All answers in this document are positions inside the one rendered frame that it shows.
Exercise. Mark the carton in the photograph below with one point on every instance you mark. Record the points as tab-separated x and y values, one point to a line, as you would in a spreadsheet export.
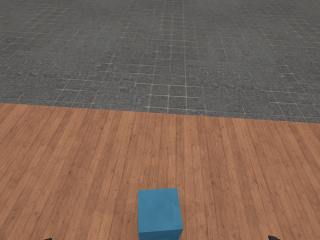
159	214

